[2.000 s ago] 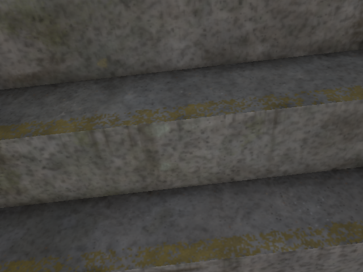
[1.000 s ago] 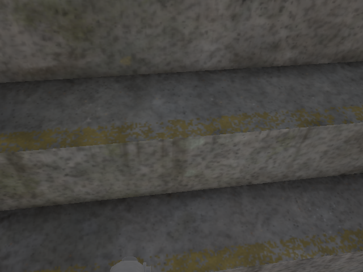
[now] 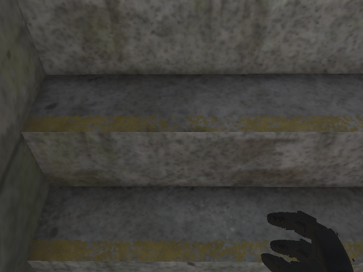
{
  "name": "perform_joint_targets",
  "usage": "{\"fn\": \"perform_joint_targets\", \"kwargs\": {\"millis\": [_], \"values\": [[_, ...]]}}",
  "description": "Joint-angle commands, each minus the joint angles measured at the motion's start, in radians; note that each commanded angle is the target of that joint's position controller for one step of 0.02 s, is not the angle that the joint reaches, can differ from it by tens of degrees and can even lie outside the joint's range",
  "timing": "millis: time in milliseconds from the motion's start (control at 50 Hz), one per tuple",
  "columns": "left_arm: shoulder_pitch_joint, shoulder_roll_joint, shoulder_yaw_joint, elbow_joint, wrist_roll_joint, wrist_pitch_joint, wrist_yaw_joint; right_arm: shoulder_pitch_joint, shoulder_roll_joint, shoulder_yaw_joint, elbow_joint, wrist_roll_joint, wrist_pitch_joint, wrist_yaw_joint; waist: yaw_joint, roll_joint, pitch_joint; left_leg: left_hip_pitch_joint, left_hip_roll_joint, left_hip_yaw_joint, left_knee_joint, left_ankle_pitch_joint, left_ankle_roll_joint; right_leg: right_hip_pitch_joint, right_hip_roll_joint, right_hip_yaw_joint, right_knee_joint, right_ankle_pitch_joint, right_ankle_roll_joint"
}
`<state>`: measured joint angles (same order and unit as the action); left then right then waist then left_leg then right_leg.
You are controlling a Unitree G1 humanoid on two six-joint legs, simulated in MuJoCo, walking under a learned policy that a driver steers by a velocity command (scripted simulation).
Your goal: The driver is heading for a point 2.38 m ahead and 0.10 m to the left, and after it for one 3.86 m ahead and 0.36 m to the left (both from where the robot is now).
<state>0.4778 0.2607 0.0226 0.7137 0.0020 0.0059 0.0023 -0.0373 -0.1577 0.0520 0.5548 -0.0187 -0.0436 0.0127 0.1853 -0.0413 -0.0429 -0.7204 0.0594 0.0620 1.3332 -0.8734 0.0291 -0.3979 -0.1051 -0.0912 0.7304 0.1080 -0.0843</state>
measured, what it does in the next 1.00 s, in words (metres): goes down, backwards: right foot 0.20 m lower, then left foot 0.24 m lower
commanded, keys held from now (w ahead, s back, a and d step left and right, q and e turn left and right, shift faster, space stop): no key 1.00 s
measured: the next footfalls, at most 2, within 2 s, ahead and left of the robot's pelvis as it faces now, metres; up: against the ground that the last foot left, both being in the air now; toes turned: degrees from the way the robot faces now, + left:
right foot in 0.04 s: -0.03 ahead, -0.14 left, -0.20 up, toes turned -2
left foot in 0.42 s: -0.28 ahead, +0.14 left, -0.43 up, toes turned +4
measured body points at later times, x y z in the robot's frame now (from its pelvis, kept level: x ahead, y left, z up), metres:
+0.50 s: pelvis -0.25 +0.06 -0.34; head -0.24 +0.10 +0.11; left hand +0.05 +0.21 -0.35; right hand -0.31 -0.21 -0.46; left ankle -0.32 +0.14 -1.07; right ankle -0.20 -0.12 -0.79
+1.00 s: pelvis -0.41 +0.06 -0.33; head -0.41 +0.05 +0.12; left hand -0.39 +0.32 -0.47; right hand -0.29 -0.19 -0.45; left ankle -0.32 +0.14 -1.06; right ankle -0.37 -0.10 -1.07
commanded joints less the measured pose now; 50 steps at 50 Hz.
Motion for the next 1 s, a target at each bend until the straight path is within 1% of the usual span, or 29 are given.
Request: {"fn": "perform_joint_targets", "kwargs": {"millis": [20,40,60,100,120,140,180,200,240,280,300,320,380,400,420,440,460,480,520,540,560,620,660,680,720,740,820,920,1000], "values": [[0.063,-0.21,-0.086,0.121,0.056,0.0,-0.029,-0.132,0.166,0.042,-0.175,0.085,0.005,0.032,-0.105,-0.082,0.18,-0.192,-0.115,0.11,0.884,0.096,-0.035,0.021,-0.106,0.059,-0.672,0.423,-0.085],[-0.048,-0.208,-0.103,0.093,0.061,-0.014,-0.035,-0.034,0.165,0.038,-0.161,0.09,0.009,0.031,-0.189,0.004,0.18,-0.294,-0.178,0.062,1.149,0.067,-0.039,0.079,-0.112,0.116,-0.744,0.487,-0.043],[-0.008,-0.076,-0.075,0.068,0.102,-0.046,-0.04,0.089,0.172,0.033,-0.162,0.065,-0.004,0.05,-0.25,0.032,0.003,-0.441,-0.223,-0.032,1.257,0.143,-0.06,0.33,-0.092,0.194,-0.221,0.824,0.023],[-0.154,0.309,0.044,0.008,0.026,-0.064,0.047,0.385,-0.064,-0.026,-0.144,0.106,-0.007,0.02,-0.438,-0.239,-0.186,-0.264,0.025,-0.243,1.018,0.465,-0.114,0.285,-0.363,0.442,-0.352,0.196,-0.094],[-0.307,0.265,0.031,-0.046,0.044,-0.058,0.073,0.319,-0.224,-0.086,-0.107,0.083,0.023,-0.013,-0.427,-0.171,-0.156,-0.091,0.027,-0.218,0.826,0.643,-0.14,0.123,-0.304,0.41,-0.307,0.09,-0.07],[-0.288,0.116,-0.008,-0.072,0.053,-0.041,0.079,0.104,-0.247,-0.117,-0.082,0.048,0.071,-0.053,-0.291,-0.01,-0.086,-0.017,-0.035,-0.115,0.696,0.802,-0.153,0.008,-0.233,0.343,-0.297,0.02,-0.098],[-0.102,0.103,0.007,-0.071,0.027,-0.048,0.122,-0.055,-0.143,-0.11,-0.109,0.009,0.121,-0.082,-0.157,-0.079,0.013,-0.094,-0.01,-0.063,0.276,0.789,-0.159,0.118,-0.249,0.413,-0.285,-0.257,-0.117],[-0.059,0.061,0.004,-0.069,0.058,-0.04,0.134,-0.063,-0.13,-0.116,-0.101,0.015,0.127,-0.074,-0.133,-0.137,0.011,-0.029,-0.027,-0.033,0.141,0.779,-0.163,0.153,-0.176,0.332,-0.212,-0.256,-0.074],[-0.124,0.051,0.0,-0.117,0.091,-0.017,0.155,0.024,-0.107,-0.116,-0.054,0.009,0.155,-0.079,-0.152,-0.242,-0.048,0.156,-0.047,-0.008,0.005,0.734,-0.152,0.054,-0.138,0.314,-0.054,-0.06,-0.064],[-0.299,0.018,-0.016,-0.218,0.056,-0.003,0.164,0.249,-0.114,-0.116,0.013,-0.017,0.175,-0.097,-0.214,-0.274,-0.043,0.297,-0.034,-0.036,-0.131,0.737,-0.082,-0.152,-0.131,0.349,0.112,-0.034,-0.054],[-0.431,0.0,-0.025,-0.277,0.056,-0.012,0.153,0.405,-0.135,-0.118,0.072,-0.046,0.172,-0.087,-0.272,-0.228,-0.008,0.454,0.02,-0.061,-0.3,0.932,-0.006,-0.378,-0.09,0.316,0.192,-0.169,0.008],[-0.544,-0.081,-0.052,-0.298,0.041,-0.02,0.133,0.482,-0.056,-0.102,0.14,-0.074,0.167,-0.063,-0.327,-0.107,0.047,0.5,-0.029,0.129,-0.483,1.19,0.015,-0.466,0.002,0.153,0.308,-0.345,0.054],[-0.497,-0.225,-0.109,-0.377,-0.035,-0.041,0.102,0.482,0.031,-0.052,0.289,-0.031,0.106,0.018,-0.159,0.067,0.116,0.404,0.0,0.172,-1.151,1.398,0.079,-0.403,0.034,0.146,0.494,-0.557,0.04],[-0.37,-0.233,-0.105,-0.346,-0.019,-0.028,0.087,0.471,0.035,-0.044,0.314,0.007,0.094,0.033,-0.096,0.081,0.086,0.412,0.05,0.075,-1.271,1.319,0.107,-0.399,0.077,0.135,0.745,-0.579,0.063],[-0.299,-0.297,-0.104,-0.314,-0.03,-0.015,0.065,0.41,0.02,-0.02,0.313,-0.038,0.081,0.04,-0.041,0.18,-0.004,0.435,0.069,0.031,-1.166,1.375,0.087,-0.466,0.152,0.098,1.201,-0.686,0.097],[-0.138,-0.286,-0.078,-0.224,-0.011,-0.027,0.042,0.282,-0.061,-0.021,0.303,-0.084,0.078,0.053,0.057,0.196,-0.042,0.431,0.058,-0.051,-0.771,1.842,0.008,-0.603,0.266,0.161,1.57,-0.656,0.141],[0.033,-0.227,-0.063,-0.175,-0.012,-0.045,0.023,0.284,-0.274,-0.085,0.277,-0.033,0.099,0.045,0.095,0.223,-0.092,0.401,0.171,-0.194,-0.748,1.897,0.046,-0.609,0.207,0.235,1.599,-0.506,0.174],[-0.022,-0.139,-0.047,-0.165,-0.005,-0.05,0.009,0.312,-0.371,-0.128,0.251,0.012,0.115,0.019,0.022,0.158,-0.086,0.516,0.233,-0.238,-0.79,1.643,0.114,-0.693,0.168,0.258,1.478,-0.418,0.197],[-0.325,-0.058,-0.014,-0.166,0.012,-0.014,0.036,0.379,-0.212,-0.095,0.247,-0.023,0.099,-0.039,-0.13,0.018,-0.07,0.59,0.174,-0.215,-0.828,1.367,0.126,-0.625,0.131,0.285,1.242,-0.246,0.209],[-0.413,-0.072,-0.018,-0.256,-0.033,0.038,0.074,0.189,-0.253,-0.101,0.164,-0.054,0.054,-0.073,-0.081,0.238,0.012,0.375,0.413,-0.517,-0.909,1.285,0.244,-0.464,-0.009,0.382,0.92,-0.103,0.23],[-0.519,0.016,0.011,-0.25,-0.021,0.079,0.104,0.172,-0.136,-0.057,0.114,-0.079,0.044,-0.105,-0.175,0.175,0.034,0.376,0.382,-0.476,-0.952,1.215,0.248,-0.393,0.019,0.345,0.855,-0.069,0.265],[-0.623,-0.067,-0.004,-0.228,-0.018,0.106,0.074,0.231,-0.097,-0.052,0.102,-0.017,0.05,-0.118,-0.23,0.295,0.104,0.406,0.196,-0.4,-1.072,0.353,0.131,-0.148,0.002,0.175,0.212,-0.333,0.249],[-0.456,-0.073,-0.001,-0.131,-0.025,0.087,0.052,0.339,-0.005,-0.035,0.131,0.008,0.048,-0.117,-0.24,0.321,0.123,0.358,0.154,-0.333,-1.065,0.284,0.121,0.095,0.078,0.064,-0.116,-0.598,0.196],[-0.408,-0.065,0.001,-0.091,-0.01,0.077,0.046,0.399,0.013,-0.035,0.152,0.023,0.025,-0.101,-0.228,0.23,0.179,0.359,0.135,-0.33,-1.047,0.372,0.086,0.13,0.065,0.111,-0.305,-0.478,0.147],[-0.229,-0.019,0.02,0.032,0.021,0.072,0.045,0.516,-0.107,-0.083,0.19,0.033,-0.018,-0.067,-0.244,-0.001,0.131,0.338,0.086,-0.264,-1.065,0.591,0.03,0.24,0.039,0.181,-0.267,-0.202,0.074],[-0.168,-0.079,0.014,0.077,0.007,0.073,0.039,0.433,-0.156,-0.102,0.188,0.027,-0.017,-0.062,-0.191,-0.015,0.127,0.387,0.06,-0.184,-1.096,0.475,-0.009,0.171,0.036,0.216,-0.275,-0.292,0.045],[-0.218,-0.068,0.019,0.109,0.019,0.063,0.051,0.231,-0.067,-0.083,0.141,-0.024,0.016,-0.067,-0.156,0.012,0.035,0.418,0.046,-0.12,-1.082,0.316,-0.002,0.182,0.043,0.165,-0.282,-0.389,0.055],[-0.169,0.039,0.052,0.143,0.022,0.038,0.069,0.28,-0.135,-0.12,0.179,0.005,0.033,-0.091,-0.172,0.009,0.094,0.49,0.015,-0.04,-1.022,0.289,-0.023,-0.022,0.034,0.188,-0.357,-0.634,0.054],[-0.209,0.038,0.049,0.159,0.026,0.026,0.068,0.379,-0.067,-0.117,0.239,-0.008,0.038,-0.081,-0.221,-0.145,0.065,0.689,-0.092,0.065,-0.73,0.469,-0.061,-0.255,0.008,0.256,-0.485,-0.791,0.025]]}}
